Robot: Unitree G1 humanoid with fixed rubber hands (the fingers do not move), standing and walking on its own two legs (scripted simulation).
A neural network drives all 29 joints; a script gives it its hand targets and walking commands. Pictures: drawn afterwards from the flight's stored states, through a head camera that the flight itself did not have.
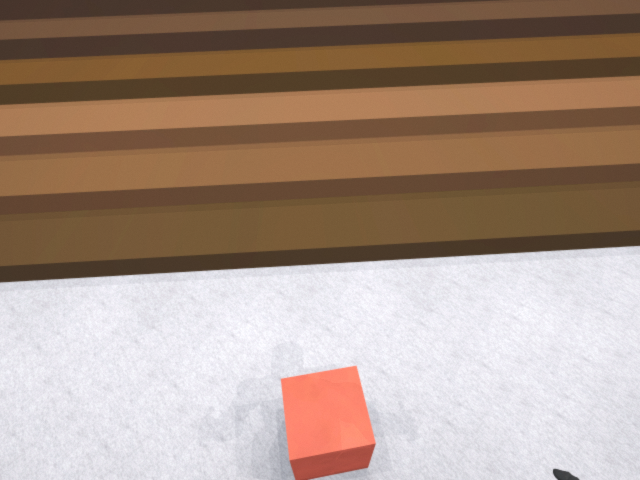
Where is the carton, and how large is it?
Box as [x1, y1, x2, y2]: [281, 366, 375, 479]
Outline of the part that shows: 356,366 281,379 289,460 295,479 308,479 367,467 375,442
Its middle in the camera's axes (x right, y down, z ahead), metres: +0.02 +0.50 +1.07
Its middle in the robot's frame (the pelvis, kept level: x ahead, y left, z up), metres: +0.39 +0.01 -0.66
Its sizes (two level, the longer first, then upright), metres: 0.210 0.200 0.250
